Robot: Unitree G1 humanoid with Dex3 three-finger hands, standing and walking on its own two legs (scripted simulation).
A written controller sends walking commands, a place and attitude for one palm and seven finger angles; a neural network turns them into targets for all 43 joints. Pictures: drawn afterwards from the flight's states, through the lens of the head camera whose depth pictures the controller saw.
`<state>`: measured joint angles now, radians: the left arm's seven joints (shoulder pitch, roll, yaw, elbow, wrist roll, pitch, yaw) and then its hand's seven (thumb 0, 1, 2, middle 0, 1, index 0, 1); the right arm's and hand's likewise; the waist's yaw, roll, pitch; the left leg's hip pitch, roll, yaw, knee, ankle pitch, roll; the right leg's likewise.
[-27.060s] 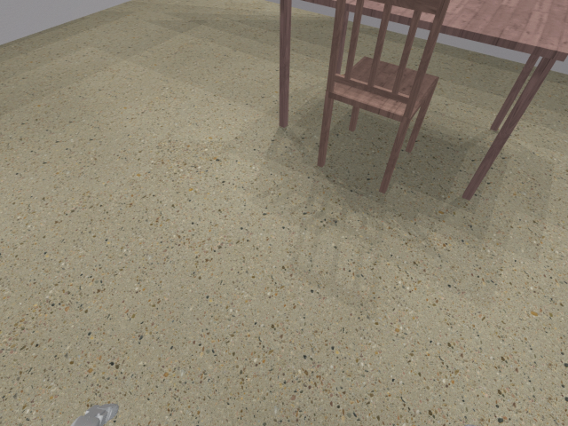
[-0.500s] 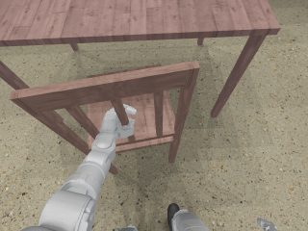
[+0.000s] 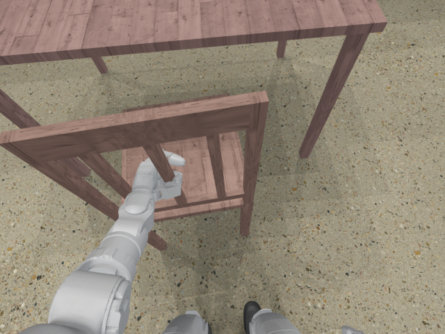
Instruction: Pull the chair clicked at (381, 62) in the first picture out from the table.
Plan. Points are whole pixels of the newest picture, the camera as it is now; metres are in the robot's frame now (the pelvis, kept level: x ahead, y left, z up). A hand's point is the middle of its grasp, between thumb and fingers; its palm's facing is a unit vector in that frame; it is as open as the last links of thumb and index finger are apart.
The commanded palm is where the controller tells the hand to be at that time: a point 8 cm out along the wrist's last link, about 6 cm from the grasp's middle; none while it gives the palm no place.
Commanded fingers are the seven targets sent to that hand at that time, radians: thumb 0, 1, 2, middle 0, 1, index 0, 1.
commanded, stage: step backward, pulling the chair out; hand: left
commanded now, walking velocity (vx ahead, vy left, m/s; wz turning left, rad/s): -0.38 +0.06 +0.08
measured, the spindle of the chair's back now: (169, 177) +0.42 +0.12 -0.08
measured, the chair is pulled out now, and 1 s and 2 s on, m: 0.18 0.28 0.28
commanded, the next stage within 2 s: none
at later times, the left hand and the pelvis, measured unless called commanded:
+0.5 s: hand (174, 222) +0.31 +0.10 -0.06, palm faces -0.06 -0.98 -0.16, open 5.4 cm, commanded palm +0.32 +0.15 -0.06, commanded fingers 0.00 0.90 0.90 -0.50 -1.45 -0.50 -1.45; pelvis -0.06 +0.00 +0.00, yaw -1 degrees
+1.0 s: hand (174, 229) +0.30 +0.10 -0.06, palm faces -0.07 -0.98 -0.19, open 5.5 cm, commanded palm +0.30 +0.15 -0.05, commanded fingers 0.00 0.90 0.90 -0.50 -1.45 -0.50 -1.45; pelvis -0.07 +0.00 -0.01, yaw -1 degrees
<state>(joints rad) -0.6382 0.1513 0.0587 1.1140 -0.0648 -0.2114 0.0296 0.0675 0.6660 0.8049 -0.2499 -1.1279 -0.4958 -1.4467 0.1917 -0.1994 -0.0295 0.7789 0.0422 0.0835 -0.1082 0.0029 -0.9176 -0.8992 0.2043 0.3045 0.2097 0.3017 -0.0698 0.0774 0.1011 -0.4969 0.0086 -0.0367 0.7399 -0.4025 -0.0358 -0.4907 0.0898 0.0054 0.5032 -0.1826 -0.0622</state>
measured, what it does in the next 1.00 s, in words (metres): shifts its weight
